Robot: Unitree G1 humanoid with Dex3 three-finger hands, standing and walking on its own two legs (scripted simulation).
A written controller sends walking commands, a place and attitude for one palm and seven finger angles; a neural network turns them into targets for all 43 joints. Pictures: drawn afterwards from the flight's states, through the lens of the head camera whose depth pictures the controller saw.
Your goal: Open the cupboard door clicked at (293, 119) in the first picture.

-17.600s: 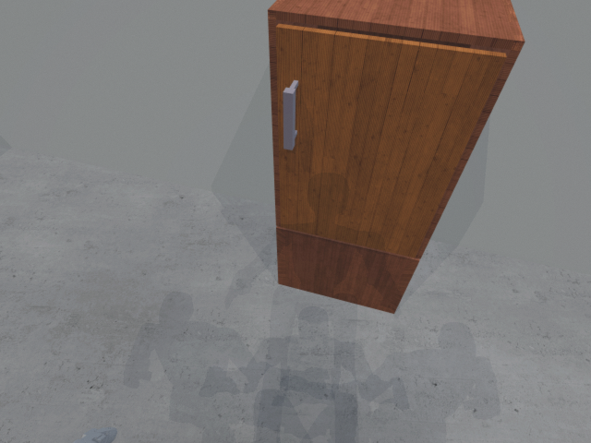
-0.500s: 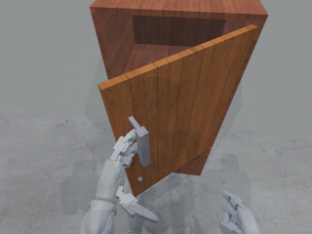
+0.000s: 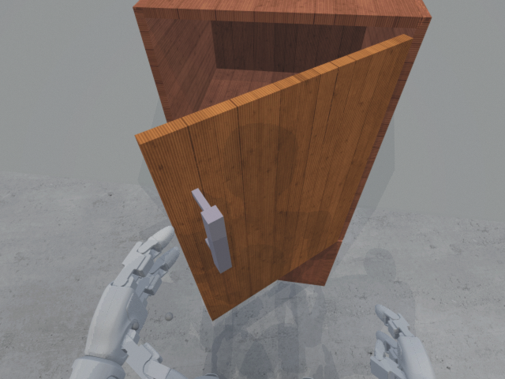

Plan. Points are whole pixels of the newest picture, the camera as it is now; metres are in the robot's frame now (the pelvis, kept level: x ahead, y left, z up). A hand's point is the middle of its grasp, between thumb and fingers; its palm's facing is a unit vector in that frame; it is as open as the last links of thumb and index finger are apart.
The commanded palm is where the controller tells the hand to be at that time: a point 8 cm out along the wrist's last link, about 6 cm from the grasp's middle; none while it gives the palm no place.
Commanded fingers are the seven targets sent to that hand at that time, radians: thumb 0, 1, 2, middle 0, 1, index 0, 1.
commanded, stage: slide the hand sideways off the handle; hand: left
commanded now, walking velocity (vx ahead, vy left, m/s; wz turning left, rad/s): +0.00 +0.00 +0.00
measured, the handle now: (211, 232) +0.31 +0.08 +0.10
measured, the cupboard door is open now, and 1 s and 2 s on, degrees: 41 41 41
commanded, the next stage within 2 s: draw the hand back to the body in 0.10 s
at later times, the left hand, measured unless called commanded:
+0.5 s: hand (125, 320) +0.18 +0.16 +0.11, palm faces -0.10 -0.99 -0.08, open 16.3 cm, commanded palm +0.15 +0.22 +0.13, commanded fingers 0.00 -0.50 0.30 -0.15 -0.30 -0.15 -0.30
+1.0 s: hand (41, 295) +0.19 +0.24 +0.16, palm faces +0.25 -0.91 -0.34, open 13.9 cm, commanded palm +0.15 +0.29 +0.19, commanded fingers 0.00 0.23 0.62 -0.18 -0.30 -0.18 -0.30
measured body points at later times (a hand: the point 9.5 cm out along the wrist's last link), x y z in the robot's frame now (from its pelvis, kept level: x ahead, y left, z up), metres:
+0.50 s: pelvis -0.01 +0.02 +0.01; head +0.00 +0.00 +0.46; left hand +0.18 +0.21 +0.12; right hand +0.17 -0.20 -0.06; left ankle +0.00 +0.14 -0.68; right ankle +0.00 -0.09 -0.68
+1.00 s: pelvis +0.01 +0.03 +0.04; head -0.01 +0.02 +0.49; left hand +0.17 +0.28 +0.18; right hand +0.18 -0.18 -0.03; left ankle +0.00 +0.14 -0.68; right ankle +0.00 -0.08 -0.68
